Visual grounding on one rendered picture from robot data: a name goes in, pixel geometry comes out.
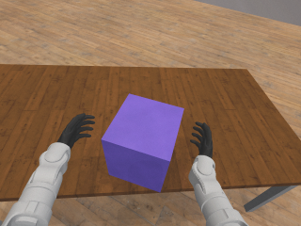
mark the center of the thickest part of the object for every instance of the left robot forearm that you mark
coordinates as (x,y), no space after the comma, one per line
(34,207)

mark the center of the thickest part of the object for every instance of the table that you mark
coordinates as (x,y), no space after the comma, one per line
(253,145)

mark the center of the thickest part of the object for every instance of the right robot forearm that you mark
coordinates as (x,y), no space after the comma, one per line
(212,201)

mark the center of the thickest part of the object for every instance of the right robot hand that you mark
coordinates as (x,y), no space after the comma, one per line
(205,147)

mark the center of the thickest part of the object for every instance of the left robot hand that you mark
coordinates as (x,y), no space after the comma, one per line
(71,133)

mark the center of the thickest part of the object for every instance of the carton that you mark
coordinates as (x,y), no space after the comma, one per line
(139,142)

